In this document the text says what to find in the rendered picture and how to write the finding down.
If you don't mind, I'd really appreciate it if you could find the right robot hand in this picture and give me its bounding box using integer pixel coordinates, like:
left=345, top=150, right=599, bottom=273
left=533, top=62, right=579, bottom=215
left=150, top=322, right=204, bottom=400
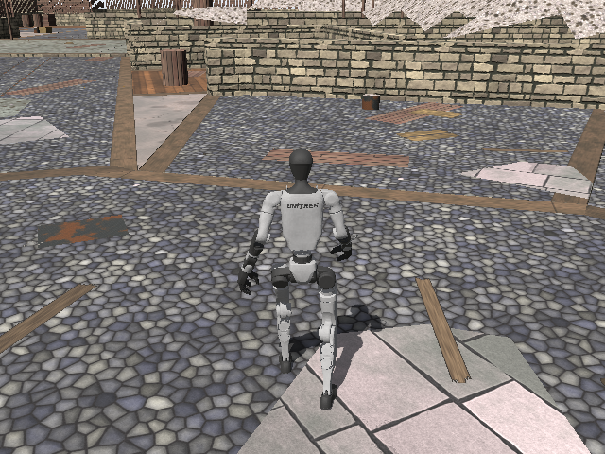
left=330, top=245, right=352, bottom=261

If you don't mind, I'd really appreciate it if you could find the humanoid robot torso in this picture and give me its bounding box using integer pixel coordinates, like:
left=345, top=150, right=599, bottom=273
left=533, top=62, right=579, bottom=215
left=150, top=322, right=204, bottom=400
left=280, top=185, right=324, bottom=284

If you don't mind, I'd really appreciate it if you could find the left robot hand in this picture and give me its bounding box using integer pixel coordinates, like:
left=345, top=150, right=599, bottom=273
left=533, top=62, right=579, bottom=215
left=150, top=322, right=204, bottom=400
left=237, top=269, right=259, bottom=295

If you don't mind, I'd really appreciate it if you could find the robot left thigh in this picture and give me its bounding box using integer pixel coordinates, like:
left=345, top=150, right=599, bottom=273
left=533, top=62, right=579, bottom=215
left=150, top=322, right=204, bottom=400
left=271, top=263, right=292, bottom=319

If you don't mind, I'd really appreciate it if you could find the robot left forearm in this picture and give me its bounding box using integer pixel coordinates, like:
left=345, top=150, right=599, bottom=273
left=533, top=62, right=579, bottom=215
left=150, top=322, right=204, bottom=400
left=241, top=229, right=264, bottom=273

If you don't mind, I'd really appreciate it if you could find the left robot upper arm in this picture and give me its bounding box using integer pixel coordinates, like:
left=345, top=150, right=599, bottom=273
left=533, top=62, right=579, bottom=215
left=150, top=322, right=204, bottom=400
left=255, top=190, right=283, bottom=244

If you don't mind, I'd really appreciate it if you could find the robot right forearm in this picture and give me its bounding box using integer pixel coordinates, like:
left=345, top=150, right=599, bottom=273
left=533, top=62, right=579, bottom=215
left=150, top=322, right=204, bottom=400
left=338, top=225, right=352, bottom=251

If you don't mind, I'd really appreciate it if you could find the right robot upper arm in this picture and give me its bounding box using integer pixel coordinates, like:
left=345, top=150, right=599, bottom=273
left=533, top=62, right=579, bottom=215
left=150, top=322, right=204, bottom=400
left=321, top=189, right=348, bottom=239

